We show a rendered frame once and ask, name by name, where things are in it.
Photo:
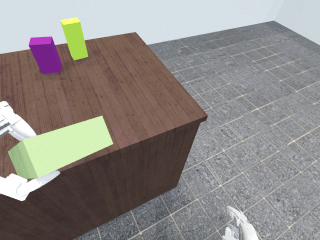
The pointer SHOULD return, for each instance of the table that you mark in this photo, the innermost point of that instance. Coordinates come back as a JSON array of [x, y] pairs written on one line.
[[151, 118]]

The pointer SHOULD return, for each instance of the sponge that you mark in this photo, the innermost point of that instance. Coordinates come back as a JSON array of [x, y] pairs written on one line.
[[37, 156]]

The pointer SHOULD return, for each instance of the robot left hand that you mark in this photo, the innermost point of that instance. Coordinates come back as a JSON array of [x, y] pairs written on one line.
[[16, 186]]

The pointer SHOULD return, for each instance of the robot right hand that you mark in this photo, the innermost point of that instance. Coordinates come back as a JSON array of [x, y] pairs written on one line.
[[245, 231]]

